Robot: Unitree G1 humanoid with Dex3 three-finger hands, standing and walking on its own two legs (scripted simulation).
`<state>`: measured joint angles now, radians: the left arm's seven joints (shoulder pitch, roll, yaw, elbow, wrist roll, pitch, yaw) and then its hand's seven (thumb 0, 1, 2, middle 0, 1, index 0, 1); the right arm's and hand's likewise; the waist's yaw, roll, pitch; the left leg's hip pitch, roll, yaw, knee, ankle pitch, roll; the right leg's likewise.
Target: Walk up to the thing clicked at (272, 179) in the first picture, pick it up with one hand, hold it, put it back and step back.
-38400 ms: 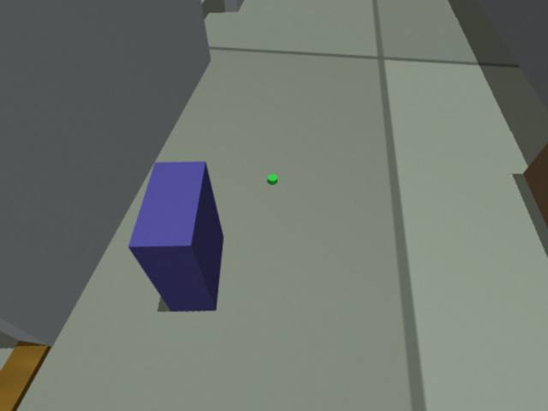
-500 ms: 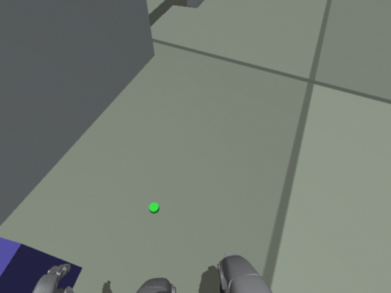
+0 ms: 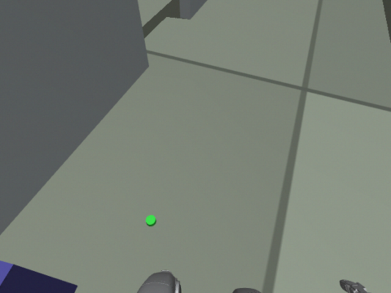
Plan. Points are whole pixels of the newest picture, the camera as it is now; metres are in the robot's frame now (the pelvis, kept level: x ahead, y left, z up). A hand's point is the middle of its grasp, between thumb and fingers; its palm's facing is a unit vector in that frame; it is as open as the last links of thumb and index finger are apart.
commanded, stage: walk up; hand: left
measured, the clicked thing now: (151, 220) +0.50 +0.25 -0.74
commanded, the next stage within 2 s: stand in 0.24 s
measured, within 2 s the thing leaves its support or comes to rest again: neither
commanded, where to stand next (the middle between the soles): +0.11 +0.00 m, yaw +1 degrees
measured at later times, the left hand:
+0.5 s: hand out of the picture +0.02 +0.24 -0.13, palm faces -0.02 -0.93 -0.36, open 7.4 cm
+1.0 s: hand out of the picture +0.07 +0.24 -0.13, palm faces -0.06 -0.94 -0.35, open 7.4 cm
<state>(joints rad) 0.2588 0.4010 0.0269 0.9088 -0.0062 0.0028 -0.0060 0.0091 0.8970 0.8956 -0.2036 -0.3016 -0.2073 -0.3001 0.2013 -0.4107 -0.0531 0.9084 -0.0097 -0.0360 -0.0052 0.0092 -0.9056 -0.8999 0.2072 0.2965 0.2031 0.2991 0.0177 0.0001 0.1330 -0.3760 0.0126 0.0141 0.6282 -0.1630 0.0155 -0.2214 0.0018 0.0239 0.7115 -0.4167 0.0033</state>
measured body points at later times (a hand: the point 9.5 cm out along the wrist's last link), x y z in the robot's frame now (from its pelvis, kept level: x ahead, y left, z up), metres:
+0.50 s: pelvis -0.03 -0.01 +0.02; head -0.02 -0.02 +0.47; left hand +0.02 +0.29 -0.11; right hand +0.03 -0.33 -0.11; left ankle +0.03 +0.12 -0.72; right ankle -0.05 -0.14 -0.72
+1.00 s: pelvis -0.03 -0.01 +0.03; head -0.01 -0.01 +0.48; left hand +0.07 +0.29 -0.10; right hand +0.04 -0.31 -0.11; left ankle +0.03 +0.12 -0.72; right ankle -0.05 -0.14 -0.72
